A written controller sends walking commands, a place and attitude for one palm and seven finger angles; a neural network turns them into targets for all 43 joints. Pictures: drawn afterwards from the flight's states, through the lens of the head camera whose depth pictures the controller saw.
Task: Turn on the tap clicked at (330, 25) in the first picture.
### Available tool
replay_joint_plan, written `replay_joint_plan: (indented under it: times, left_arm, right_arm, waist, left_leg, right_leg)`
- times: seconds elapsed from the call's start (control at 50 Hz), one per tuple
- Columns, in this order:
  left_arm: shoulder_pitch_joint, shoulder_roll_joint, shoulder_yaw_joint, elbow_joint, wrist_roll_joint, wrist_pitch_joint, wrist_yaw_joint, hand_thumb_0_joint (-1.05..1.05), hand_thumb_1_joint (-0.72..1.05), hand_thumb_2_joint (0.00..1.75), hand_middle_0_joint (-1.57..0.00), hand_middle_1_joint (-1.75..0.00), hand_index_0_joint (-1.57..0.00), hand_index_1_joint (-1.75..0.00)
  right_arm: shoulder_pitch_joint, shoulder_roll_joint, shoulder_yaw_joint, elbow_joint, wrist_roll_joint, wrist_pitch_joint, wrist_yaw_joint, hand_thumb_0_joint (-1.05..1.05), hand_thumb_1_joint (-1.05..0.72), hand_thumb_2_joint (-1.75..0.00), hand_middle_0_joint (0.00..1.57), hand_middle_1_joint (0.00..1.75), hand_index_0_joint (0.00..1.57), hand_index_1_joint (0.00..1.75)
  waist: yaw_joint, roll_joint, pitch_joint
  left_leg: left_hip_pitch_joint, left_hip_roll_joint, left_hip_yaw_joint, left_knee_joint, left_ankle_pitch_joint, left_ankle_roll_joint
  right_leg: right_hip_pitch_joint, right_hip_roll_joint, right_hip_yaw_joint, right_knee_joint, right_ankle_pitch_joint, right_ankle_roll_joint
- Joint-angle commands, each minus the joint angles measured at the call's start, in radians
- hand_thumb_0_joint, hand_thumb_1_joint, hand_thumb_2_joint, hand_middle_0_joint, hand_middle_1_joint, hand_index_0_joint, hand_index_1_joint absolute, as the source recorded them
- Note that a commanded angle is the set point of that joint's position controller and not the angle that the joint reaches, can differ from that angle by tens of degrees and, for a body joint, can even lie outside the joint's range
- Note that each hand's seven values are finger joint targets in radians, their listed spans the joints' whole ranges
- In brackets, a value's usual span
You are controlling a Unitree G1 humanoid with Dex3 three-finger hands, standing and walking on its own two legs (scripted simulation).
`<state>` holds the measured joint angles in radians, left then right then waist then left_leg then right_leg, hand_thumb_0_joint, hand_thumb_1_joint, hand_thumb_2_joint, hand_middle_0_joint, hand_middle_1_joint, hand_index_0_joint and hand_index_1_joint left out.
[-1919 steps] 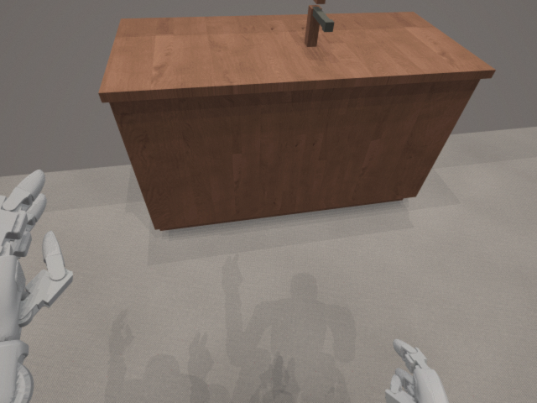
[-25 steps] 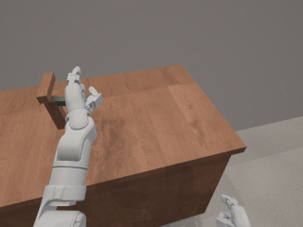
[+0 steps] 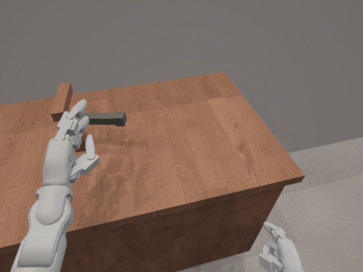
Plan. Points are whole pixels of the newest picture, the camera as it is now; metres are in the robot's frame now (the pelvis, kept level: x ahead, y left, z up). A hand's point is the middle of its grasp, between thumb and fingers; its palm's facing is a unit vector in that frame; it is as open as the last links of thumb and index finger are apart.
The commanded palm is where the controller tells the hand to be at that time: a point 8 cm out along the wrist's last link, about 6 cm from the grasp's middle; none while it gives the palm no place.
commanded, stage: draw the hand back beside the body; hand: left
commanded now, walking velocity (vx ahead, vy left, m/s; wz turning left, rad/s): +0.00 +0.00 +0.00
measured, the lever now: (120, 118) +0.46 +0.21 +0.10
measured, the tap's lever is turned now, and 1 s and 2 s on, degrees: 74 74 74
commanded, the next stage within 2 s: step back with the hand held close in 0.80 s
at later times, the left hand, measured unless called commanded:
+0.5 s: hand (48, 188) +0.21 +0.26 +0.15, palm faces +0.36 -0.87 -0.33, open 7.4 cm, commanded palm +0.16 +0.30 +0.16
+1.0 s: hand (35, 191) +0.19 +0.27 +0.16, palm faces +0.41 -0.84 -0.35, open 7.4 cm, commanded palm +0.15 +0.30 +0.17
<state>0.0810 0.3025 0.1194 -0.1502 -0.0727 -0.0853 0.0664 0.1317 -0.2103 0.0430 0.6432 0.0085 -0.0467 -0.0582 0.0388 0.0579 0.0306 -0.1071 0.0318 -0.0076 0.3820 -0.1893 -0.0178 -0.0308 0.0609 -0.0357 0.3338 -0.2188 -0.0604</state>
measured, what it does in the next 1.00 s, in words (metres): stands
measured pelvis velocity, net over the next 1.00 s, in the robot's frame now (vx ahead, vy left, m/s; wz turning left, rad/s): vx -0.01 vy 0.02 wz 0.02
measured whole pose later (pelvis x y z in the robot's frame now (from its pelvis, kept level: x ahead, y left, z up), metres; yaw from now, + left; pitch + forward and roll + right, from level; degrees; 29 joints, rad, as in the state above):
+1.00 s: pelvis -0.01 +0.02 +0.00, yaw +1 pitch -4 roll -2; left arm 0.39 0.36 0.28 -0.41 -0.07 -0.10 0.09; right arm 0.16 -0.22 0.05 0.63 0.00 -0.08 -0.07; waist 0.07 0.06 0.01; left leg -0.18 0.02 -0.02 0.47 -0.22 0.01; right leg -0.07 0.05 -0.05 0.37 -0.23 -0.03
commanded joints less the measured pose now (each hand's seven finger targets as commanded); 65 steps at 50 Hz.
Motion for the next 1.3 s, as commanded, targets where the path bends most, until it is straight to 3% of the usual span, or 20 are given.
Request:
replay_joint_plan:
  times: [0.0,0.02,0.2,0.28,0.3,0.36,0.42,0.46,0.5,0.6,0.86,0.9,0.92,0.94,0.98,1.04,1.1,1.18,1.2,1.28]
  left_arm:
    - [-0.147,0.215,0.167,-0.282,-0.001,-0.069,0.018,0.00,0.90,0.90,-0.19,-0.26,-0.19,-0.26]
    - [-0.139,0.190,0.146,-0.296,0.001,-0.069,0.016,0.00,0.90,0.90,-0.19,-0.26,-0.19,-0.26]
    - [-0.012,0.159,0.131,-0.374,0.005,-0.050,0.018,0.00,0.90,0.90,-0.19,-0.29,-0.19,-0.29]
    - [0.059,0.179,0.164,-0.422,0.006,-0.054,0.026,0.00,0.90,0.90,-0.20,-0.30,-0.20,-0.30]
    - [0.072,0.189,0.176,-0.440,0.008,-0.054,0.028,0.00,0.90,0.90,-0.20,-0.30,-0.20,-0.30]
    - [0.152,0.187,0.194,-0.428,0.003,-0.051,0.032,0.00,0.90,0.90,-0.20,-0.30,-0.20,-0.30]
    - [0.173,0.202,0.218,-0.463,0.005,-0.054,0.036,0.00,0.90,0.90,-0.20,-0.30,-0.20,-0.30]
    - [0.226,0.199,0.228,-0.439,-0.001,-0.047,0.035,0.00,0.90,0.90,-0.20,-0.30,-0.20,-0.30]
    - [0.241,0.221,0.255,-0.477,-0.004,-0.050,0.035,0.00,0.90,0.90,-0.20,-0.30,-0.20,-0.30]
    - [0.148,0.193,0.207,-0.489,0.007,-0.053,0.039,0.00,0.90,0.90,-0.20,-0.30,-0.20,-0.30]
    - [0.221,0.197,0.231,-0.432,0.007,-0.066,0.043,0.00,0.90,0.90,-0.20,-0.30,-0.20,-0.30]
    - [0.144,0.237,0.254,-0.525,0.005,-0.074,0.045,0.00,0.90,0.90,-0.20,-0.30,-0.20,-0.30]
    - [0.027,0.371,0.396,-0.591,-0.005,-0.108,0.061,0.00,0.90,0.90,-0.20,-0.30,-0.20,-0.30]
    - [0.136,0.273,0.330,-0.470,-0.003,-0.109,0.052,0.00,0.90,0.90,-0.20,-0.30,-0.20,-0.30]
    - [0.231,0.210,0.281,-0.436,0.004,-0.105,0.039,0.00,0.90,0.90,-0.20,-0.30,-0.20,-0.30]
    - [0.303,0.195,0.270,-0.462,0.002,-0.105,0.038,0.00,0.90,0.90,-0.20,-0.30,-0.20,-0.30]
    - [0.323,0.235,0.303,-0.497,0.002,-0.103,0.045,0.00,0.90,0.90,-0.20,-0.30,-0.20,-0.30]
    - [0.341,0.258,0.327,-0.531,0.001,-0.105,0.057,0.00,0.90,0.90,-0.20,-0.30,-0.20,-0.30]
    - [0.331,0.286,0.347,-0.566,0.002,-0.109,0.062,0.00,0.90,0.90,-0.20,-0.30,-0.20,-0.30]
    - [0.360,0.270,0.341,-0.596,0.007,-0.120,0.079,0.00,0.90,0.90,-0.20,-0.30,-0.20,-0.30]
  right_arm:
    - [-0.143,-0.116,-0.044,-0.167,-0.004,-0.045,-0.010,0.00,-0.90,-0.90,0.20,0.30,0.20,0.30]
    - [-0.141,-0.111,-0.042,-0.171,-0.005,-0.043,-0.010,0.00,-0.90,-0.90,0.20,0.30,0.20,0.30]
    - [-0.148,-0.118,-0.037,-0.175,-0.007,-0.055,-0.005,0.00,-0.90,-0.90,0.20,0.30,0.20,0.30]
    - [-0.138,-0.121,-0.043,-0.175,-0.010,-0.064,-0.006,0.00,-0.90,-0.90,0.20,0.30,0.20,0.30]
    - [-0.141,-0.122,-0.040,-0.172,-0.010,-0.064,-0.006,0.00,-0.90,-0.90,0.20,0.30,0.20,0.30]
    - [-0.135,-0.124,-0.044,-0.173,-0.012,-0.069,-0.006,0.00,-0.90,-0.90,0.20,0.30,0.20,0.30]
    - [-0.129,-0.125,-0.044,-0.173,-0.012,-0.075,-0.005,0.00,-0.90,-0.90,0.20,0.30,0.20,0.30]
    - [-0.127,-0.126,-0.045,-0.174,-0.011,-0.076,-0.007,0.00,-0.90,-0.90,0.20,0.30,0.20,0.30]
    - [-0.128,-0.128,-0.047,-0.177,-0.011,-0.080,-0.008,0.00,-0.90,-0.90,0.20,0.30,0.20,0.30]
    - [-0.135,-0.129,-0.042,-0.168,-0.011,-0.094,-0.013,0.00,-0.90,-0.90,0.20,0.30,0.20,0.30]
    - [-0.134,-0.126,-0.046,-0.160,-0.013,-0.095,-0.015,0.00,-0.90,-0.90,0.20,0.30,0.20,0.30]
    - [-0.137,-0.127,-0.042,-0.165,-0.013,-0.099,-0.015,0.00,-0.90,-0.90,0.20,0.30,0.20,0.30]
    - [-0.130,-0.126,-0.035,-0.210,-0.001,-0.084,-0.024,0.00,-0.90,-0.90,0.20,0.30,0.20,0.30]
    - [-0.114,-0.113,-0.030,-0.173,-0.010,-0.074,-0.026,0.00,-0.90,-0.90,0.20,0.30,0.20,0.30]
    - [-0.089,-0.124,-0.045,-0.191,-0.010,-0.059,-0.021,0.00,-0.90,-0.90,0.20,0.30,0.20,0.30]
    - [-0.083,-0.134,-0.055,-0.223,-0.004,-0.049,-0.024,0.00,-0.90,-0.90,0.20,0.30,0.20,0.30]
    - [-0.085,-0.140,-0.059,-0.235,-0.002,-0.042,-0.032,0.00,-0.90,-0.90,0.20,0.30,0.20,0.30]
    - [-0.077,-0.141,-0.068,-0.252,0.002,-0.036,-0.037,0.00,-0.90,-0.90,0.20,0.30,0.20,0.30]
    - [-0.080,-0.145,-0.071,-0.250,0.001,-0.035,-0.040,0.00,-0.90,-0.90,0.20,0.30,0.20,0.30]
    - [-0.070,-0.146,-0.073,-0.256,0.001,-0.046,-0.041,0.00,-0.90,-0.90,0.20,0.30,0.20,0.30]
  waist:
    - [0.023,-0.033,-0.166]
    - [0.020,-0.002,-0.166]
    - [0.017,0.003,-0.108]
    - [0.025,-0.007,-0.144]
    - [0.027,0.033,-0.147]
    - [0.034,-0.006,-0.123]
    - [0.034,0.042,-0.122]
    - [0.035,0.004,-0.094]
    - [0.035,0.010,-0.100]
    - [0.019,0.032,-0.082]
    - [0.035,0.001,-0.073]
    - [0.032,0.048,-0.096]
    - [0.016,0.052,-0.035]
    - [0.004,-0.010,-0.038]
    - [0.000,-0.051,-0.112]
    - [0.004,0.000,-0.183]
    - [0.003,-0.025,-0.189]
    - [-0.001,-0.074,-0.176]
    - [-0.004,-0.034,-0.186]
    - [-0.008,0.019,-0.155]
  left_leg:
    - [0.109,0.000,-0.013,-0.014,0.174,0.066]
    - [0.112,-0.001,-0.008,-0.010,0.183,0.065]
    - [0.095,0.007,-0.031,-0.019,0.176,0.057]
    - [0.097,0.009,-0.035,-0.006,0.198,0.057]
    - [0.101,0.010,-0.039,-0.010,0.203,0.054]
    - [0.075,0.012,-0.041,-0.005,0.198,0.052]
    - [0.068,0.010,-0.050,-0.006,0.175,0.047]
    - [0.049,0.012,-0.053,-0.004,0.156,0.049]
    - [0.046,0.012,-0.056,-0.003,0.153,0.051]
    - [0.051,0.006,-0.062,-0.003,0.100,0.052]
    - [0.029,0.003,-0.056,-0.003,0.080,0.053]
    - [0.037,0.002,-0.063,-0.007,0.082,0.052]
    - [-0.025,0.021,-0.070,0.050,0.035,0.072]
    - [-0.042,0.014,-0.083,0.083,0.029,0.070]
    - [-0.030,0.027,-0.079,0.119,0.084,0.068]
    - [-0.022,0.049,-0.078,0.116,0.212,0.072]
    - [-0.046,0.060,-0.090,0.107,0.228,0.073]
    - [-0.103,0.056,-0.096,0.133,0.121,0.069]
    - [-0.107,0.059,-0.099,0.126,0.103,0.070]
    - [-0.186,0.064,-0.137,0.092,-0.106,0.075]
  right_leg:
    - [-0.046,-0.076,0.039,-0.066,0.236,0.028]
    - [-0.048,-0.076,0.039,-0.065,0.244,0.026]
    - [-0.075,-0.071,0.025,-0.057,0.197,0.022]
    - [-0.052,-0.074,0.026,-0.044,0.221,0.020]
    - [-0.050,-0.072,0.026,-0.042,0.212,0.017]
    - [-0.056,-0.069,0.018,-0.040,0.208,0.016]
    - [-0.062,-0.067,0.018,-0.039,0.176,0.012]
    - [-0.074,-0.068,0.016,-0.043,0.160,0.015]
    - [-0.071,-0.071,0.019,-0.036,0.156,0.015]
    - [-0.099,-0.070,0.021,-0.041,0.108,0.015]
    - [-0.092,-0.070,0.019,-0.050,0.094,0.013]
    - [-0.076,-0.073,0.023,-0.043,0.096,0.011]
    - [-0.189,-0.118,0.122,-0.068,0.193,0.023]
    - [-0.202,-0.147,0.112,-0.065,0.229,0.025]
    - [-0.202,-0.169,0.116,-0.026,0.291,0.026]
    - [-0.198,-0.159,0.091,0.034,0.307,0.038]
    - [-0.222,-0.152,0.083,0.052,0.268,0.039]
    - [-0.266,-0.165,0.107,0.048,0.200,0.029]
    - [-0.265,-0.171,0.107,0.057,0.186,0.022]
    - [-0.302,-0.151,0.104,0.075,0.046,0.021]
